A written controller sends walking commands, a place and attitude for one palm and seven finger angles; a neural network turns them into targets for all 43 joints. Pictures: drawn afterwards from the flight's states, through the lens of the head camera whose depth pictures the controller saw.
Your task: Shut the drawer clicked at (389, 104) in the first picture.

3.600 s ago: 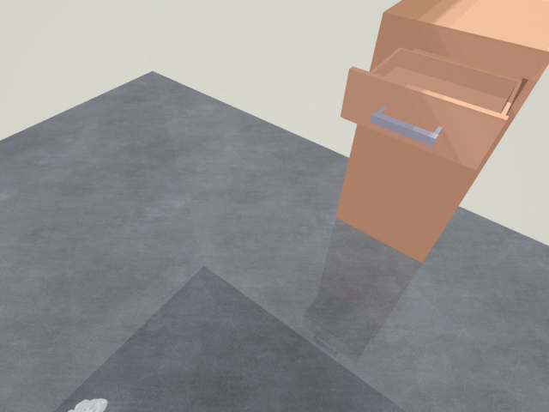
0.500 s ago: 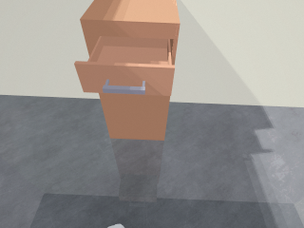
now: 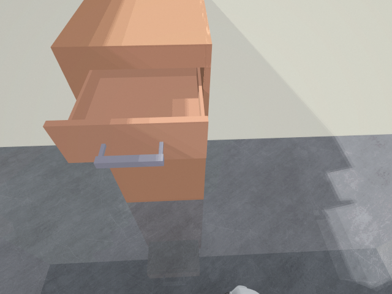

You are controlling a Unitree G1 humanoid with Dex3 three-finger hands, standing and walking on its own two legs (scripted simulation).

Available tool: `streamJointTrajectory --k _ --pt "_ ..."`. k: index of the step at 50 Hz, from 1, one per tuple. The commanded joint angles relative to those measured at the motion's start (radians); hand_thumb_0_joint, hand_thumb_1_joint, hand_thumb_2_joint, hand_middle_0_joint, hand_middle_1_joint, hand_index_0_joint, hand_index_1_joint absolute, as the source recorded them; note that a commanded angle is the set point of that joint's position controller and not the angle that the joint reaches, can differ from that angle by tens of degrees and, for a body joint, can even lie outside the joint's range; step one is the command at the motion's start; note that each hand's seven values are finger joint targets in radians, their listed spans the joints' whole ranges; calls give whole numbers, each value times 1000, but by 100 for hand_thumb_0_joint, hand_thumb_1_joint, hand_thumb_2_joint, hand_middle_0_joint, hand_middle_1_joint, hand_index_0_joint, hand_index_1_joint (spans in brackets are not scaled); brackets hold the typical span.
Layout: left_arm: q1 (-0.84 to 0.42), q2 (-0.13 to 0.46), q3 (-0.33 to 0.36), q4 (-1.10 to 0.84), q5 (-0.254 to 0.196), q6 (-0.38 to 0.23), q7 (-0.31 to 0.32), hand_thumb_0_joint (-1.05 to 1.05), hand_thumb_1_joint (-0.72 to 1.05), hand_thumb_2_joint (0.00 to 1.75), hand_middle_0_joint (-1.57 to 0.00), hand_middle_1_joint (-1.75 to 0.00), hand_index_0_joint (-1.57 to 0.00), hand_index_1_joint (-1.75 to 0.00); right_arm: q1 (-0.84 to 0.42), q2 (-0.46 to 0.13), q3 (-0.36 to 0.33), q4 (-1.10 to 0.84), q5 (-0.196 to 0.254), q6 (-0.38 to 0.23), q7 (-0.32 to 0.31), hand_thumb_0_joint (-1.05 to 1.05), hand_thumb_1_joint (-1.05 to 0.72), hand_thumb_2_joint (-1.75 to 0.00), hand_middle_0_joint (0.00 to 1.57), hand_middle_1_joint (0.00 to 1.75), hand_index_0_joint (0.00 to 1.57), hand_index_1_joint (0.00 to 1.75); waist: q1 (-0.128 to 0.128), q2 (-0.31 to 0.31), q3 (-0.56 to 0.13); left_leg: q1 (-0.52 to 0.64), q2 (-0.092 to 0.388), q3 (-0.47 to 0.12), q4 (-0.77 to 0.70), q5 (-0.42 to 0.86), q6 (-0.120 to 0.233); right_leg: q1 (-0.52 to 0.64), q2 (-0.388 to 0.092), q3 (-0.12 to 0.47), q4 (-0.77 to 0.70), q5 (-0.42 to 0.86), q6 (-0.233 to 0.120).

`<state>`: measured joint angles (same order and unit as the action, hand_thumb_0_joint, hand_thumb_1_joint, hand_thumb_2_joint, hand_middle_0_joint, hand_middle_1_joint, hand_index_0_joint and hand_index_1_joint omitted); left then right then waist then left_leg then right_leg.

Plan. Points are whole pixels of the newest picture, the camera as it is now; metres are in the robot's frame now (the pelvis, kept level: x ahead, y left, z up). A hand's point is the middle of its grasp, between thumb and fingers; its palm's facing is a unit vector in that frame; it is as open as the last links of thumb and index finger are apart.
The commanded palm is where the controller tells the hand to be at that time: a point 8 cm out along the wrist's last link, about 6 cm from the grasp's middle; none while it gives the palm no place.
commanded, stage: come to a stop and stand still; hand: left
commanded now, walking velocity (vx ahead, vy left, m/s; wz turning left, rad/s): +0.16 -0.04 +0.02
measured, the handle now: (131, 154) +0.43 +0.18 +0.00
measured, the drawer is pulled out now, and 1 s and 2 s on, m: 0.23 0.23 0.23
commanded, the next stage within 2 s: none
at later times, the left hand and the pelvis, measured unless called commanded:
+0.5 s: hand out of the picture +0.11 +0.22 -0.19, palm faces +0.11 -0.98 -0.18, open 7.3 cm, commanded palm none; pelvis +0.06 +0.03 +0.00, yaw +2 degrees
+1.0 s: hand out of the picture -0.02 +0.20 -0.17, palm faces +0.04 -0.98 -0.19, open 7.4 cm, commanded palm none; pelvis +0.00 +0.02 +0.02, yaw +0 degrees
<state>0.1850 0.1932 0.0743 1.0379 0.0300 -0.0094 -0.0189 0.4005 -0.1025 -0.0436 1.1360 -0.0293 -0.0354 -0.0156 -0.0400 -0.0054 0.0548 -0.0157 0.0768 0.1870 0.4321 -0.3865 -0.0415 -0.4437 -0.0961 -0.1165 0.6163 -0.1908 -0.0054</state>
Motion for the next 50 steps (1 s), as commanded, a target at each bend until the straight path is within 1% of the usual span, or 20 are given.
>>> streamJointTrajectory --k 1,2,3,5,7,11,16,18,20,21,22,23,24,27,30,32,37,41,48,50 --pt "343 195 43 51 4 -50 20 0 90 90 -20 -30 -20 -30 66 -84 -15 -53 18 -21 8 0 -90 -90 20 30 20 30 141 -312 -172 -468 -12 19 512 -26 55 616 -251 377 -243 84 -126" --pt "364 225 36 50 -15 -45 25 0 90 90 -20 -30 -20 -30 35 -109 -11 -77 22 -7 1 0 -90 -90 20 30 20 30 137 -279 -200 -492 -36 -89 708 -250 57 551 -338 509 -342 120 -196" --pt "265 192 29 29 -14 -46 32 0 90 90 -20 -30 -20 -30 -3 -101 -15 -74 21 -2 -2 0 -90 -90 20 30 20 30 117 -255 -163 -497 -4 -155 776 -192 58 441 -322 466 -351 201 -197" --pt "81 95 0 -20 -12 -40 49 0 90 90 -20 -30 -20 -30 -1 -77 -6 -50 19 14 -11 0 -90 -90 20 30 20 30 41 -72 -81 -418 43 -187 709 -77 36 267 -265 268 -318 433 -177" --pt "26 86 -11 -35 -5 -33 61 0 90 90 -20 -30 -20 -30 23 -52 4 -34 25 43 -15 0 -90 -90 20 30 20 30 7 -78 -82 -338 32 -172 569 -64 13 189 -233 137 -271 637 -161" --pt "60 122 8 -48 -3 2 69 0 90 90 -20 -30 -20 -30 -55 -78 -12 -84 20 76 -11 0 -90 -90 20 30 20 30 53 -111 -84 -370 -26 -137 501 -55 -2 227 -248 147 -249 657 -196" --pt "17 157 23 -88 3 18 72 0 90 90 -20 -30 -20 -30 -133 -108 -27 -150 20 80 -5 0 -90 -90 20 30 20 30 49 -146 -110 -369 -34 -154 417 -49 -4 263 -257 143 -212 649 -200" --pt "6 159 24 -95 1 23 70 0 90 90 -20 -30 -20 -30 -130 -114 -29 -160 20 74 -5 0 -90 -90 20 30 20 30 38 -149 -124 -303 -34 -146 283 22 1 253 -236 141 -180 567 -174" --pt "1 144 21 -98 -7 33 65 0 90 90 -20 -30 -20 -30 -85 -125 -31 -151 17 63 -4 0 -90 -90 20 30 20 30 8 -121 -131 -147 -20 -123 34 256 10 185 -169 95 -91 355 -97" --pt "48 91 11 -107 -13 41 61 0 90 90 -20 -30 -20 -30 -89 -199 -39 -166 7 50 -5 0 -90 -90 20 30 20 30 20 99 -150 -64 138 -287 -46 510 67 79 -61 35 27 49 -24" --pt "73 48 0 -118 -19 46 61 0 90 90 -20 -30 -20 -30 -114 -271 -48 -199 2 49 -6 0 -90 -90 20 30 20 30 24 318 -127 -128 335 -481 -112 811 187 4 58 11 230 -396 34" --pt "52 79 4 -110 -10 61 70 0 90 90 -20 -30 -20 -30 -139 -273 -45 -205 1 49 -21 0 -90 -90 20 30 20 30 2 264 -136 -212 346 -483 -129 747 220 42 83 141 417 -453 28" --pt "44 80 13 -102 -10 62 67 0 90 90 -20 -30 -20 -30 -187 -260 -41 -216 -1 47 -32 0 -90 -90 20 30 20 30 24 211 -99 -241 309 -457 -130 662 224 -5 89 192 515 -395 24" --pt "117 87 16 -63 -6 53 54 0 90 90 -20 -30 -20 -30 -242 -205 -19 -231 4 29 -37 0 -90 -90 20 30 20 30 57 83 -91 -175 222 -325 -112 646 199 -57 94 206 618 -216 45" --pt "136 96 19 -52 -6 61 50 0 90 90 -20 -30 -20 -30 -184 -198 -18 -206 13 21 -45 0 -90 -90 20 30 20 30 42 95 -112 -105 220 -310 -139 611 172 -65 87 215 594 -169 67" --pt "155 94 23 -47 -5 69 48 0 90 90 -20 -30 -20 -30 -150 -201 -21 -189 13 22 -47 0 -90 -90 20 30 20 30 33 111 -122 -68 222 -321 -176 473 159 -57 86 222 565 -163 73" --pt "149 82 16 -34 -1 74 38 0 90 90 -20 -30 -20 -30 -102 -204 -29 -153 10 29 -41 0 -90 -90 20 30 20 30 8 135 -73 -85 215 -361 -264 142 148 -9 69 186 392 -192 65" --pt "171 67 0 -7 -3 75 36 0 90 90 -20 -30 -20 -30 -97 -210 -32 -123 8 36 -31 0 -90 -90 20 30 20 30 10 182 -56 -138 193 -364 -331 -84 128 64 65 133 270 -227 39" --pt "342 1 -26 74 -19 66 44 0 90 90 -20 -30 -20 -30 -90 -217 -42 -69 -5 55 -13 0 -90 -90 20 30 20 30 56 189 -37 -273 129 -300 -417 -194 83 323 128 -6 -84 -275 -25" --pt "432 5 -27 114 -13 53 50 0 90 90 -20 -30 -20 -30 -93 -184 -37 -48 6 61 -10 0 -90 -90 20 30 20 30 92 109 2 -376 62 -214 -336 -198 38 468 108 -3 -331 -160 -31"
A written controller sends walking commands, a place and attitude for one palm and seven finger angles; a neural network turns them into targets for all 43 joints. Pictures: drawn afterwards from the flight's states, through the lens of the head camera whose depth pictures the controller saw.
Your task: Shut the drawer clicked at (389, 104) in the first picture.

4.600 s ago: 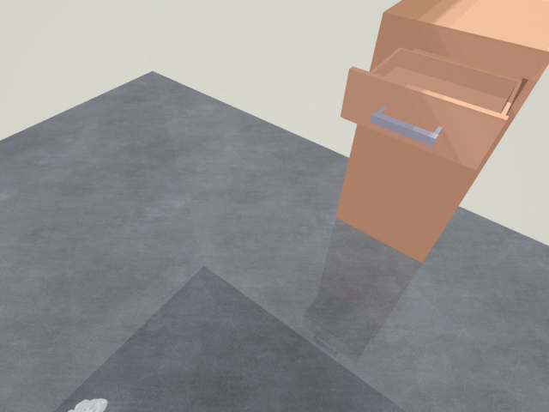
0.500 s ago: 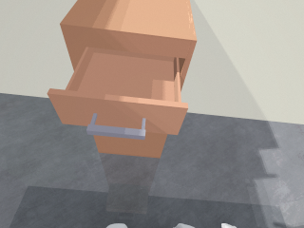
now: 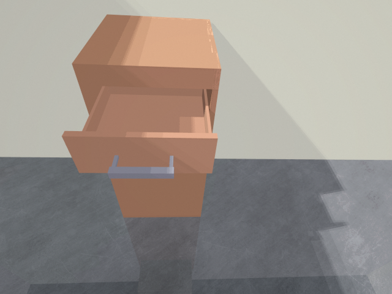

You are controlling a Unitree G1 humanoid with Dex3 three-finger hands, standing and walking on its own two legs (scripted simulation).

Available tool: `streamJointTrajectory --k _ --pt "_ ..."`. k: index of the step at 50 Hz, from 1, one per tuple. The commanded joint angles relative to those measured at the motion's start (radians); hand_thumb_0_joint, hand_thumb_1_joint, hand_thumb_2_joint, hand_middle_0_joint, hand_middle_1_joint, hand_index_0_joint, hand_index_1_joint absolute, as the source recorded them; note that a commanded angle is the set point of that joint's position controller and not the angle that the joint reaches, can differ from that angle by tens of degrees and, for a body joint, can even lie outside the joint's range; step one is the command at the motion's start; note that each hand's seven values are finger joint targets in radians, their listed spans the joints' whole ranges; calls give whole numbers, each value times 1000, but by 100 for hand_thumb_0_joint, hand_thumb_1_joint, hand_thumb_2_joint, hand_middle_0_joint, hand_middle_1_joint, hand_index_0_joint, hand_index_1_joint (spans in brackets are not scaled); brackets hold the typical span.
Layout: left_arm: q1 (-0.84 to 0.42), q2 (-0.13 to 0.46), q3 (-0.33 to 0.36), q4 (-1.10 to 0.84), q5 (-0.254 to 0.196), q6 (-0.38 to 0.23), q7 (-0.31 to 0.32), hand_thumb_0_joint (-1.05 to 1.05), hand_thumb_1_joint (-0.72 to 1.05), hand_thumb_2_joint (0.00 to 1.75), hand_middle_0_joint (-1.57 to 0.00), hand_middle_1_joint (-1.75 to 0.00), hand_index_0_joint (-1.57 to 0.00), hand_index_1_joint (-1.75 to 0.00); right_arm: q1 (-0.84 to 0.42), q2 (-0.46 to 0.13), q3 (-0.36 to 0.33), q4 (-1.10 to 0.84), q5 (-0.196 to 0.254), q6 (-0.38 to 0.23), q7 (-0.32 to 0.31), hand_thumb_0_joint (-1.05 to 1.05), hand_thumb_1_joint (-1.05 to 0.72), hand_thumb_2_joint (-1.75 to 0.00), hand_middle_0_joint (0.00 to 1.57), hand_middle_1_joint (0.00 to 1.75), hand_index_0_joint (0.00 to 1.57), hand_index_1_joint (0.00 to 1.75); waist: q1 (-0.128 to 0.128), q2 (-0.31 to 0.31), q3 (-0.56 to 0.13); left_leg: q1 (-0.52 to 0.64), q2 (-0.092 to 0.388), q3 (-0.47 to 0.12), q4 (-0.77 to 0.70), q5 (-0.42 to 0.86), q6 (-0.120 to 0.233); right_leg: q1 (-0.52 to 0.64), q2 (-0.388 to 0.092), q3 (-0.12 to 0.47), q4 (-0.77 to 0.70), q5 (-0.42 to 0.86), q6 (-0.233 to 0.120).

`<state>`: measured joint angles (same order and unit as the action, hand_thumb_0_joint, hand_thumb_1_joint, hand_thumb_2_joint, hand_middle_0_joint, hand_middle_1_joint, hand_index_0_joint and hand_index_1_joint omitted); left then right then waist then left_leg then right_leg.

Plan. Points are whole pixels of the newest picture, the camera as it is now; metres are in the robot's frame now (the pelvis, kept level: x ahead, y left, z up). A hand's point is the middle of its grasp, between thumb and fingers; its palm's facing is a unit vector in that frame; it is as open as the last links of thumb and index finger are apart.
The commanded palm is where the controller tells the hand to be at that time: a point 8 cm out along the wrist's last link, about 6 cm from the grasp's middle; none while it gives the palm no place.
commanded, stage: come to a stop and stand still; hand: left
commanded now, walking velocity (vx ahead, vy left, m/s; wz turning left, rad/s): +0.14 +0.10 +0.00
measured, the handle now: (142, 166) +0.43 +0.15 -0.01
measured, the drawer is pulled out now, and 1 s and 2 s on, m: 0.23 0.23 0.23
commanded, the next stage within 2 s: look again from close up in 1.10 s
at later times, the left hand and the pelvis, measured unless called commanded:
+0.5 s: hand out of the picture -0.07 +0.12 -0.18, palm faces +0.14 -0.98 -0.12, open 7.4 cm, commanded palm none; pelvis -0.01 -0.01 -0.01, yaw +2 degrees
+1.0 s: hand out of the picture -0.01 +0.20 -0.18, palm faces +0.04 -0.98 -0.20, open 7.4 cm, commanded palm none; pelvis -0.01 +0.03 +0.00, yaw +0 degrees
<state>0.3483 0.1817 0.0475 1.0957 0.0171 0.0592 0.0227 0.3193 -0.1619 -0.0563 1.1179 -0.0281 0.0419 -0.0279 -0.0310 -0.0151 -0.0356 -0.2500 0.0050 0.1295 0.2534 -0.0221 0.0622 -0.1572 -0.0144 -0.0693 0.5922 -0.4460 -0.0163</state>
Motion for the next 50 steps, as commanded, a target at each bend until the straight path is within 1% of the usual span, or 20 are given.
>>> streamJointTrajectory --k 1,2,3,5,6,7,8,10,12,16,19,20,21,23,24,27,35,39,40,50 --pt "267 51 5 54 11 -24 18 0 90 90 -20 -30 -20 -30 13 -62 -13 -26 15 -15 5 0 -90 -90 20 30 20 30 75 -13 127 -199 61 -86 10 -510 -97 172 -95 88 -441 -21 -44" --pt "206 116 12 35 16 -30 23 0 90 90 -20 -30 -20 -30 26 7 1 -34 22 -9 6 0 -90 -90 20 30 20 30 47 -204 184 -207 -24 -36 281 -430 -110 -12 -300 347 -596 -295 -108" --pt "65 136 9 -16 10 -28 24 0 90 90 -20 -30 -20 -30 16 -39 -13 -43 4 8 7 0 -90 -90 20 30 20 30 20 -174 239 -166 -17 -90 511 -399 -105 -288 -388 408 -649 -373 -148" --pt "-77 97 6 -54 -2 -59 29 0 90 90 -20 -30 -20 -30 94 -52 -22 -22 2 20 20 0 -90 -90 20 30 20 30 -36 -162 256 -191 8 -140 701 -288 -90 -352 -313 331 -637 -274 -113" --pt "-91 60 -8 -53 -2 -75 24 0 90 90 -20 -30 -20 -30 141 -45 -20 -7 2 8 27 0 -90 -90 20 30 20 30 -53 -111 256 -201 26 -122 715 -245 -91 -296 -255 213 -572 -131 -84" --pt "-49 38 -15 -40 -5 -87 17 0 90 90 -20 -30 -20 -30 156 -33 -14 -2 2 -1 28 0 -90 -90 20 30 20 30 -39 -76 238 -211 30 -101 708 -205 -98 -224 -214 156 -528 -24 -68" --pt "0 32 -16 -24 -7 -94 15 0 90 90 -20 -30 -20 -30 150 -25 -9 -3 2 -10 27 0 -90 -90 20 30 20 30 -16 -75 218 -238 34 -93 687 -192 -101 -140 -207 132 -499 45 -66" --pt "83 16 -15 1 -5 -98 15 0 90 90 -20 -30 -20 -30 98 -32 -9 -21 1 -20 22 0 -90 -90 20 30 20 30 32 -99 215 -289 48 -95 655 -210 -102 -41 -231 153 -476 104 -84" --pt "127 9 -12 17 -2 -99 15 0 90 90 -20 -30 -20 -30 62 -27 -5 -33 -1 -24 17 0 -90 -90 20 30 20 30 55 -108 209 -302 66 -101 618 -246 -104 5 -258 192 -459 118 -110" --pt "133 8 -5 25 6 -99 15 0 90 90 -20 -30 -20 -30 12 -6 8 -36 7 -36 10 0 -90 -90 20 30 20 30 69 -154 153 -213 67 -83 448 -334 -99 48 -256 193 -392 302 -140" --pt "117 15 -4 43 3 -98 17 0 90 90 -20 -30 -20 -30 14 22 24 -17 14 -49 2 0 -90 -90 20 30 20 30 65 -151 93 -55 39 -63 266 -290 -92 43 -216 145 -308 498 -122" --pt "101 9 -8 48 0 -96 17 0 90 90 -20 -30 -20 -30 34 27 25 -2 17 -52 -1 0 -90 -90 20 30 20 30 51 -161 86 27 30 -54 189 -218 -89 3 -189 125 -282 489 -97" --pt "84 -6 -11 52 -4 -95 19 0 90 90 -20 -30 -20 -30 63 22 30 17 16 -60 -5 0 -90 -90 20 30 20 30 33 -130 75 99 43 -69 116 -120 -81 -26 -160 104 -244 491 -69" --pt "107 -43 -20 57 -5 -90 22 0 90 90 -20 -30 -20 -30 67 -30 27 34 14 -75 -17 0 -90 -90 20 30 20 30 48 -25 36 188 132 -113 157 133 -49 -67 -101 72 -210 447 -24" --pt "101 -45 -19 56 -2 -86 25 0 90 90 -20 -30 -20 -30 67 -41 24 38 14 -71 -21 0 -90 -90 20 30 20 30 41 -19 49 174 149 -107 179 138 -49 -73 -91 74 -223 401 -22" --pt "63 -20 -18 69 -5 -70 22 0 90 90 -20 -30 -20 -30 44 -34 36 58 17 -68 -29 0 -90 -90 20 30 20 30 35 91 75 155 143 -111 154 208 -43 -37 -88 50 -206 393 -7" --pt "43 3 -25 68 -6 -64 17 0 90 90 -20 -30 -20 -30 2 -50 46 34 19 -65 -32 0 -90 -90 20 30 20 30 44 51 122 136 130 -118 103 155 -41 0 -94 46 -241 413 4" --pt "20 18 -26 62 -7 -65 17 0 90 90 -20 -30 -20 -30 3 -64 43 26 16 -66 -28 0 -90 -90 20 30 20 30 40 53 87 151 124 -125 96 168 -44 21 -102 45 -240 426 6" --pt "16 22 -24 57 -7 -64 16 0 90 90 -20 -30 -20 -30 1 -64 45 27 18 -66 -28 0 -90 -90 20 30 20 30 45 28 97 146 124 -124 89 154 -42 25 -100 42 -243 421 7" --pt "-12 40 -24 43 -8 -64 16 0 90 90 -20 -30 -20 -30 25 -66 47 34 19 -67 -19 0 -90 -90 20 30 20 30 44 -3 100 129 116 -130 60 93 -41 39 -103 40 -252 385 11"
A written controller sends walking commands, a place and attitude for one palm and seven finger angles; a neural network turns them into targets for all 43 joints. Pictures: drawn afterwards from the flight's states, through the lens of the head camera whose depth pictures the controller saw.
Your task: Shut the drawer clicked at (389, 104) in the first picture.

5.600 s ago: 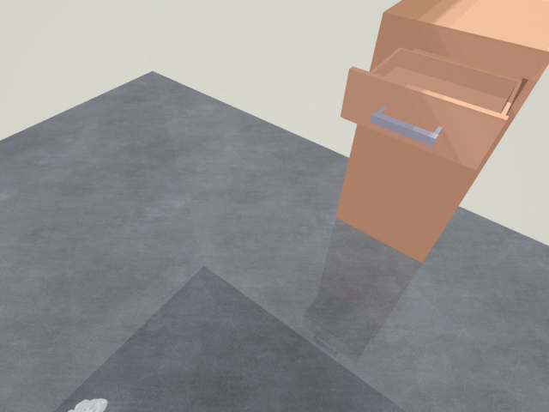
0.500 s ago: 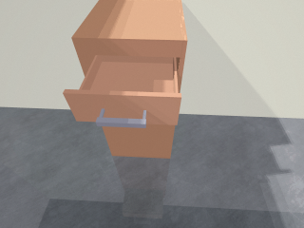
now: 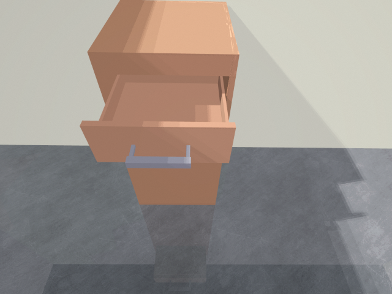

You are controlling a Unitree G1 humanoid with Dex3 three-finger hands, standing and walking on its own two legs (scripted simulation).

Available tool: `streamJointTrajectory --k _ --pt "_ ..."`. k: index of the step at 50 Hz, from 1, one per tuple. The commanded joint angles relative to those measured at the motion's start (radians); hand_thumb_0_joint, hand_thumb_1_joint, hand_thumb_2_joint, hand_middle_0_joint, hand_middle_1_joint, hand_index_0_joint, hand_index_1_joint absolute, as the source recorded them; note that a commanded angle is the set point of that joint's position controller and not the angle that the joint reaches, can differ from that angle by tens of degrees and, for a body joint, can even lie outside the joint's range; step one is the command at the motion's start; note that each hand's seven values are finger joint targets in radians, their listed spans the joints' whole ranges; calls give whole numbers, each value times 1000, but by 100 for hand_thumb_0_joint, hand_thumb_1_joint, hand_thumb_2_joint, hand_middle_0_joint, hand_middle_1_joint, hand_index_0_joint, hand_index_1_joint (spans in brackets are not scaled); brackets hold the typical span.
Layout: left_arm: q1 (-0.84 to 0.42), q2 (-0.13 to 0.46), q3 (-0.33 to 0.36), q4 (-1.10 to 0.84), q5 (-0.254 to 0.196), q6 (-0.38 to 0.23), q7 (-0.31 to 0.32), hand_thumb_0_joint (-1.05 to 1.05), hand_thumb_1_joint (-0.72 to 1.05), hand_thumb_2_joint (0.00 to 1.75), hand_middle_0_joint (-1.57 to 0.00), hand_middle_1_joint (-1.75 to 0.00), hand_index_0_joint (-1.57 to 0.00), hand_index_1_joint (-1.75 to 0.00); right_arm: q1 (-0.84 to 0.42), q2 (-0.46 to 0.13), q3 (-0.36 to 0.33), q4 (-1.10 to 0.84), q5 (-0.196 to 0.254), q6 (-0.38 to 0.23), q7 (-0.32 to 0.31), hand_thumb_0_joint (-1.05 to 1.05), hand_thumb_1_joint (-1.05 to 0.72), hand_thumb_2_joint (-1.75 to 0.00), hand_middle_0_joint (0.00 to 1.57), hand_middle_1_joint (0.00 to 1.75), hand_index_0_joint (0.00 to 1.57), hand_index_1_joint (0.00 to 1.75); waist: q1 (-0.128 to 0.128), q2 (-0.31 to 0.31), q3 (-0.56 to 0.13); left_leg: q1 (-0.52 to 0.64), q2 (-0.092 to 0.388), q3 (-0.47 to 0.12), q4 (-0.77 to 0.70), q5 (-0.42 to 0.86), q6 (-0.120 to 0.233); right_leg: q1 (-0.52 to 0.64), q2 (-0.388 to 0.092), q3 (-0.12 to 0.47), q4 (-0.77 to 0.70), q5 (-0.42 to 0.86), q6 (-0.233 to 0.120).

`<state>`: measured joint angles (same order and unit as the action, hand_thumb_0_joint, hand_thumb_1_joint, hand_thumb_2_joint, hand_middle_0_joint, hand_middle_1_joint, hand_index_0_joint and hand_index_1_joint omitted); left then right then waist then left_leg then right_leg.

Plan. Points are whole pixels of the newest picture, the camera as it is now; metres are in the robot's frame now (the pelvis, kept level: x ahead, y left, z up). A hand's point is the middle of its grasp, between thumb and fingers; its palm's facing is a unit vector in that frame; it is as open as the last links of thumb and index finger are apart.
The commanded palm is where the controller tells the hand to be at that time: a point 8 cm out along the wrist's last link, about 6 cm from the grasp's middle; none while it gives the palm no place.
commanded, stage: come to a stop and stand still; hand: left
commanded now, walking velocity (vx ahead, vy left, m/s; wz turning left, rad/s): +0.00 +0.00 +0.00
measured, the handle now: (159, 155) +0.45 +0.13 -0.01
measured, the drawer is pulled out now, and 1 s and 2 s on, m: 0.23 0.23 0.23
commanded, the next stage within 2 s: look again from close up in 0.10 s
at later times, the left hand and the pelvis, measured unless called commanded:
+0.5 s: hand out of the picture -0.02 +0.18 -0.19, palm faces +0.03 -0.98 -0.21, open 7.4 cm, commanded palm none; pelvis -0.02 +0.00 -0.01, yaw +1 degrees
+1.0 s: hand out of the picture -0.03 +0.20 -0.19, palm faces +0.01 -0.98 -0.20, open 7.4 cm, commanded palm none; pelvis -0.03 +0.02 -0.01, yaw +0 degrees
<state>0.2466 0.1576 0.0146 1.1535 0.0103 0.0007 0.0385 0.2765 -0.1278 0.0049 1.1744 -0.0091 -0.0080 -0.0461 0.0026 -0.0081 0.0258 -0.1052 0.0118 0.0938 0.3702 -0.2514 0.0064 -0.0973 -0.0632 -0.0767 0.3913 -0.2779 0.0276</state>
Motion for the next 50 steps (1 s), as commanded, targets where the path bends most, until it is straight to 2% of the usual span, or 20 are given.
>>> streamJointTrajectory --k 1,9,10,11,12,13,14,15,17,19,20,21,26,29,37,42,44,47,49,50 --pt "89 61 8 -14 -2 -5 2 0 90 90 -20 -30 -20 -30 68 -100 -16 -21 -2 -17 -1 0 -90 -90 20 30 20 30 9 -2 41 -17 108 -99 -59 316 14 -27 -56 50 -50 212 -33" --pt "106 50 8 -6 -1 -8 4 0 90 90 -20 -30 -20 -30 91 -81 -16 -12 0 -19 -1 0 -90 -90 20 30 20 30 5 3 41 -18 103 -97 -60 286 15 -37 -58 50 -55 203 -33" --pt "63 216 -10 -129 -4 -29 11 0 90 90 -20 -30 -20 -30 26 -162 -29 -145 -13 -16 19 0 -90 -90 20 30 20 30 -10 -23 122 -76 45 -134 -44 330 31 -149 -7 45 48 163 -51" --pt "111 140 -4 -117 3 -20 13 0 90 90 -20 -30 -20 -30 32 -167 -49 -131 -16 -37 15 0 -90 -90 20 30 20 30 12 34 75 -78 121 -145 20 346 28 -155 -32 60 94 67 -57" --pt "129 113 -11 -122 2 -24 13 0 90 90 -20 -30 -20 -30 34 -126 -45 -130 -9 -37 16 0 -90 -90 20 30 20 30 16 58 -18 -61 108 -144 58 366 34 -116 -41 67 78 131 -68" --pt "136 104 -9 -122 3 -28 14 0 90 90 -20 -30 -20 -30 24 -111 -44 -131 -3 -32 16 0 -90 -90 20 30 20 30 13 37 -52 -62 94 -131 96 310 30 -104 -52 79 58 171 -72" --pt "129 105 -5 -124 4 -29 14 0 90 90 -20 -30 -20 -30 20 -107 -44 -134 -2 -25 17 0 -90 -90 20 30 20 30 6 19 -47 -84 78 -119 122 250 24 -101 -64 88 47 203 -73" --pt "122 126 -2 -135 5 -29 14 0 90 90 -20 -30 -20 -30 22 -110 -41 -144 -5 -16 20 0 -90 -90 20 30 20 30 0 -32 -55 -90 74 -103 138 207 21 -91 -71 98 50 241 -75" --pt "100 122 4 -144 5 -23 12 0 90 90 -20 -30 -20 -30 6 -111 -44 -149 -5 -4 22 0 -90 -90 20 30 20 30 -10 -15 -3 -128 59 -89 147 113 15 -135 -80 97 37 155 -71" --pt "92 125 8 -152 7 -21 11 0 90 90 -20 -30 -20 -30 1 -115 -46 -152 -5 0 23 0 -90 -90 20 30 20 30 -12 4 20 -138 62 -89 152 137 16 -153 -75 92 48 167 -68" --pt "99 129 5 -157 8 -22 12 0 90 90 -20 -30 -20 -30 3 -119 -42 -153 -7 -2 25 0 -90 -90 20 30 20 30 -6 -24 -17 -115 70 -83 152 176 17 -121 -72 91 61 225 -67" --pt "93 128 7 -156 7 -20 12 0 90 90 -20 -30 -20 -30 -4 -127 -43 -153 -6 -2 24 0 -90 -90 20 30 20 30 -9 -11 -15 -116 71 -85 151 178 18 -119 -72 79 68 223 -62" --pt "80 128 6 -167 8 -10 10 0 90 90 -20 -30 -20 -30 -48 -144 -43 -160 -6 2 27 0 -90 -90 20 30 20 30 -2 -17 20 -111 78 -93 121 172 21 -144 -60 70 59 160 -46" --pt "61 142 7 -170 9 -8 8 0 90 90 -20 -30 -20 -30 -73 -150 -43 -162 -4 7 30 0 -90 -90 20 30 20 30 -3 8 45 -128 77 -99 96 119 19 -162 -57 72 40 92 -39" --pt "55 141 2 -165 9 -7 6 0 90 90 -20 -30 -20 -30 -96 -160 -38 -149 -3 2 35 0 -90 -90 20 30 20 30 6 31 16 -105 87 -113 46 125 24 -131 -56 59 24 91 -24" --pt "56 138 3 -154 9 -9 5 0 90 90 -20 -30 -20 -30 -92 -161 -37 -133 -1 -1 36 0 -90 -90 20 30 20 30 6 13 4 -92 89 -115 28 142 24 -111 -60 56 18 111 -20" --pt "68 129 0 -136 11 -9 1 0 90 90 -20 -30 -20 -30 -76 -165 -37 -117 -4 0 36 0 -90 -90 20 30 20 30 -1 9 0 -84 96 -127 -7 6 29 -117 -47 40 9 6 -19" --pt "71 117 0 -136 18 3 -8 0 90 90 -20 -30 -20 -30 -58 -194 -48 -107 -9 9 33 0 -90 -90 20 30 20 30 -8 57 73 -137 139 -193 -108 -241 47 -164 -15 -2 58 -98 -20" --pt "81 112 3 -141 24 9 -16 0 90 90 -20 -30 -20 -30 -43 -213 -59 -107 -11 12 28 0 -90 -90 20 30 20 30 -10 96 108 -152 173 -235 -147 -303 66 -199 -1 -19 102 -100 -25" --pt "87 111 4 -144 24 7 -19 0 90 90 -20 -30 -20 -30 -27 -218 -61 -104 -12 9 26 0 -90 -90 20 30 20 30 -10 98 94 -124 189 -251 -148 -284 78 -211 4 -23 120 -92 -29"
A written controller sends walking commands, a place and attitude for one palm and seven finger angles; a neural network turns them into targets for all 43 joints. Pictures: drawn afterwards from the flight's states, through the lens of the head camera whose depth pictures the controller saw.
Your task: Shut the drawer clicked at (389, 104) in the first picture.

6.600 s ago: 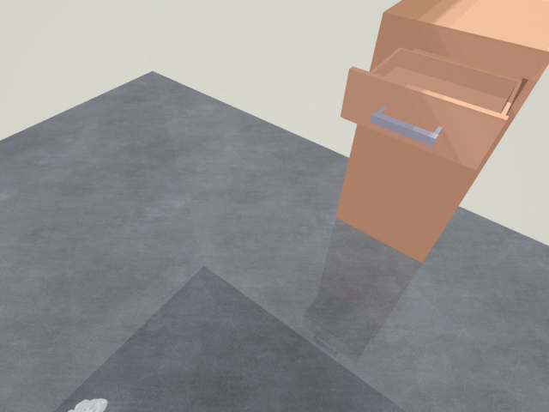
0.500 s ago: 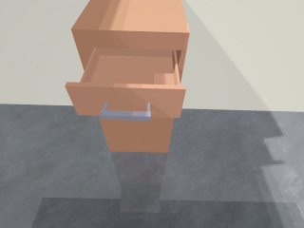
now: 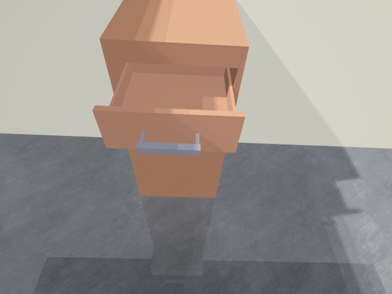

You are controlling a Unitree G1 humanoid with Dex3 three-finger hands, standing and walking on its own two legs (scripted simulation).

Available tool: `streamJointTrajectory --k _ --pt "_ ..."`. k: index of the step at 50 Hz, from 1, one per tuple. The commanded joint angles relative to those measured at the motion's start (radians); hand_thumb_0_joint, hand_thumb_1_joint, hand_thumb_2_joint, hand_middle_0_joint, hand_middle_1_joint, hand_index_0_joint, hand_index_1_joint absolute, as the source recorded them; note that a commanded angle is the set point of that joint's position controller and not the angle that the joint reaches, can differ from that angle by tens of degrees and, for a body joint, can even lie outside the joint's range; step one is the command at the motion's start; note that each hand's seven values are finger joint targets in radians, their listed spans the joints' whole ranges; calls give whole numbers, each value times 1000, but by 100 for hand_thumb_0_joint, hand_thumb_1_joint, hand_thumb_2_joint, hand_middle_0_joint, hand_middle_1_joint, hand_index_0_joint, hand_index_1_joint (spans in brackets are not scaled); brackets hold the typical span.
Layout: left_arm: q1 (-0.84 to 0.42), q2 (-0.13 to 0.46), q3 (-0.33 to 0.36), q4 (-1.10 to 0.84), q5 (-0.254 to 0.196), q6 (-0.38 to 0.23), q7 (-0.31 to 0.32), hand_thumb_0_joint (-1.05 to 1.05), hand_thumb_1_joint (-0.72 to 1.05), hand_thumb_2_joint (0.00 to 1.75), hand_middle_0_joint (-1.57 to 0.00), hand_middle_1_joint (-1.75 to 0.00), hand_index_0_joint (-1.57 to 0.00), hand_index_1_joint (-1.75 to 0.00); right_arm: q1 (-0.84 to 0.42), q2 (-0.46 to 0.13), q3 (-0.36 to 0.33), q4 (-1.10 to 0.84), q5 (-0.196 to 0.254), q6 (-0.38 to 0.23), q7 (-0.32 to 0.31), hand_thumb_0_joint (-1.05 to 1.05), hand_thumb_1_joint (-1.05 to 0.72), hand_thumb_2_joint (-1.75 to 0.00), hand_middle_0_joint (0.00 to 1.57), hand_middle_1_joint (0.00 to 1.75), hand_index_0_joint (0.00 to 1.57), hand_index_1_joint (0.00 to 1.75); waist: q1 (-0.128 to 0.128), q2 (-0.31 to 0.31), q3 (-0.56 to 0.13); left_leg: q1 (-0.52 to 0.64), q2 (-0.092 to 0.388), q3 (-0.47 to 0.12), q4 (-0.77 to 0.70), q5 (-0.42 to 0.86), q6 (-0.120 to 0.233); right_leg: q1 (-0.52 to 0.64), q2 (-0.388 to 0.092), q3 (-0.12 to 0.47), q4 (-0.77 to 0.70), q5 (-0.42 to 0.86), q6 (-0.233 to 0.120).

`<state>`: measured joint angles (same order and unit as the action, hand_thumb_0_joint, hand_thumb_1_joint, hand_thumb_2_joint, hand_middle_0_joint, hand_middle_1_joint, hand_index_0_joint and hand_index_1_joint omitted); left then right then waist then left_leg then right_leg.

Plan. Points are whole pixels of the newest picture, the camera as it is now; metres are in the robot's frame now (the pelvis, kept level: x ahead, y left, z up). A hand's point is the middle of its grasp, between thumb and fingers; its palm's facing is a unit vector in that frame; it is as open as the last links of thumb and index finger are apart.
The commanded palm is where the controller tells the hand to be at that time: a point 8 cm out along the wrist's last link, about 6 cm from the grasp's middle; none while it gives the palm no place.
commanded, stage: shuffle to correct the standing spot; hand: left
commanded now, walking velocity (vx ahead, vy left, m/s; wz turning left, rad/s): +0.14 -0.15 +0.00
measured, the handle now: (169, 142) +0.48 +0.11 +0.00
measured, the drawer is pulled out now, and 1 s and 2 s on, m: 0.23 0.23 0.23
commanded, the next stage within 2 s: come to a stop and stand still in 0.60 s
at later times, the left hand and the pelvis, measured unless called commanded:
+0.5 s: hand out of the picture +0.05 +0.13 -0.19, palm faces +0.01 -0.99 -0.12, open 7.4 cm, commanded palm none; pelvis +0.06 -0.03 -0.01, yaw -1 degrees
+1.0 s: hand (164, 288) +0.17 +0.08 -0.19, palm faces +0.04 -0.98 -0.18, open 7.2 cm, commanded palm none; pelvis +0.11 -0.09 -0.01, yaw +0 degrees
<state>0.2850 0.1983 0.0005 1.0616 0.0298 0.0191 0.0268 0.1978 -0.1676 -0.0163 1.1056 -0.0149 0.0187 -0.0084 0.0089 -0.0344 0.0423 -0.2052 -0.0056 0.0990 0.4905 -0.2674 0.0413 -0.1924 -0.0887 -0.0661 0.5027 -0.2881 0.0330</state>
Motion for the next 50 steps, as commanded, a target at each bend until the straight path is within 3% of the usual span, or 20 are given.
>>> streamJointTrajectory --k 1,8,11,12,14,17,18,19,20,23,27,33,34,36,37,39,41,43,47,50 --pt "53 65 21 -54 4 -11 -11 0 90 90 -20 -30 -20 -30 64 -182 -43 -34 -7 -20 -16 0 -90 -90 20 30 20 30 -18 129 76 -12 221 -266 -258 -236 53 -131 29 -32 21 -70 -37" --pt "131 70 43 -36 -6 -19 -19 0 90 90 -20 -30 -20 -30 98 -149 -42 -21 -5 -39 -32 0 -90 -90 20 30 20 30 5 29 -9 -52 176 -127 -25 93 37 18 -1 22 -24 101 -74" --pt "214 128 63 -6 -7 -22 -8 0 90 90 -20 -30 -20 -30 34 -77 -24 -48 -3 -39 -29 0 -90 -90 20 30 20 30 43 -227 16 -276 40 52 242 -155 -25 165 -166 222 -146 284 -182" --pt "221 124 63 -5 -6 -22 -5 0 90 90 -20 -30 -20 -30 -9 -74 -27 -63 -2 -36 -29 0 -90 -90 20 30 20 30 56 -203 44 -321 45 27 335 -277 -27 159 -200 255 -159 349 -239" --pt "188 112 61 -6 1 -23 0 0 90 90 -20 -30 -20 -30 -15 -59 -30 -70 2 -39 -25 0 -90 -90 20 30 20 30 28 -114 44 -322 58 10 344 -295 -26 163 -204 229 -104 458 -278" --pt "71 93 55 -36 -13 -15 -3 0 90 90 -20 -30 -20 -30 153 -45 -27 -8 -3 -48 -24 0 -90 -90 20 30 20 30 -66 -55 -1 30 56 44 19 -11 -21 -49 -97 91 32 289 -174" --pt "60 49 49 -55 -15 -13 -11 0 90 90 -20 -30 -20 -30 249 -119 -40 23 -13 -55 -31 0 -90 -90 20 30 20 30 -97 132 -7 187 201 -171 -85 101 35 -224 4 15 222 120 -102" --pt "37 18 40 -89 -14 -18 -18 0 90 90 -20 -30 -20 -30 330 -211 -63 34 -26 -52 -37 0 -90 -90 20 30 20 30 -120 311 -13 247 435 -458 -207 196 140 -386 77 -43 442 -261 -53" --pt "-26 63 49 -119 1 -10 -11 0 90 90 -20 -30 -20 -30 345 -227 -62 32 -22 -51 -36 0 -90 -90 20 30 20 30 -129 238 23 164 501 -512 -223 191 195 -412 53 55 591 -337 -66" --pt "-36 33 58 -108 -3 -12 -29 0 90 90 -20 -30 -20 -30 198 -155 -42 -13 -19 -66 -45 0 -90 -90 20 30 20 30 -51 149 89 69 423 -340 -215 353 165 -446 -9 105 643 -151 -43" --pt "-37 3 56 -109 -12 2 -46 0 90 90 -20 -30 -20 -30 148 -174 -51 -33 -20 -71 -45 0 -90 -90 20 30 20 30 -29 174 16 53 340 -131 -191 423 113 -305 -9 30 410 -73 -24" --pt "-26 23 63 -115 -8 -6 -56 0 90 90 -20 -30 -20 -30 124 -199 -79 -39 -24 -41 -31 0 -90 -90 20 30 20 30 -16 158 5 -53 278 -85 -104 137 48 -38 64 -94 36 79 -25" --pt "35 58 71 -98 -6 -13 -52 0 90 90 -20 -30 -20 -30 127 -179 -76 -38 -22 -37 -27 0 -90 -90 20 30 20 30 12 97 -12 -115 228 -47 -6 62 16 78 62 -74 -37 99 -35" --pt "168 212 100 -70 -4 -25 -27 0 90 90 -20 -30 -20 -30 98 -64 -49 -89 -6 -26 -20 0 -90 -90 20 30 20 30 75 -294 -75 -385 36 80 428 -412 -52 258 -274 341 -220 202 -207" --pt "168 191 90 -78 -11 -20 -18 0 90 90 -20 -30 -20 -30 48 -65 -41 -114 -6 -19 -24 0 -90 -90 20 30 20 30 82 -152 -53 -362 60 -37 545 -423 -41 158 -299 357 -221 268 -262" --pt "32 119 68 -88 -11 -40 1 0 90 90 -20 -30 -20 -30 84 -74 -42 -85 -4 -11 -21 0 -90 -90 20 30 20 30 7 -203 -72 -303 95 -82 585 -317 -53 97 -245 263 -160 495 -244" --pt "-56 106 59 -116 -3 -39 12 0 90 90 -20 -30 -20 -30 120 -47 -32 -52 6 -8 -16 0 -90 -90 20 30 20 30 -24 -147 -87 -187 77 -57 419 -260 -67 55 -204 145 -118 631 -218" --pt "-64 130 61 -122 -4 -32 15 0 90 90 -20 -30 -20 -30 112 -43 -32 -51 13 -1 -16 0 -90 -90 20 30 20 30 -20 -122 -60 -121 47 -28 259 -177 -78 16 -202 140 -97 627 -212" --pt "-76 123 70 -140 -18 -8 17 0 90 90 -20 -30 -20 -30 139 -75 -40 -55 7 1 -15 0 -90 -90 20 30 20 30 -33 -24 -30 73 60 -31 -35 136 -59 -108 -152 120 -19 395 -133" --pt "-58 51 55 -151 -13 15 21 0 90 90 -20 -30 -20 -30 30 -144 -44 -110 -1 -7 -11 0 -90 -90 20 30 20 30 -2 307 2 -101 270 -256 -208 418 102 -35 31 -8 181 -119 -18"
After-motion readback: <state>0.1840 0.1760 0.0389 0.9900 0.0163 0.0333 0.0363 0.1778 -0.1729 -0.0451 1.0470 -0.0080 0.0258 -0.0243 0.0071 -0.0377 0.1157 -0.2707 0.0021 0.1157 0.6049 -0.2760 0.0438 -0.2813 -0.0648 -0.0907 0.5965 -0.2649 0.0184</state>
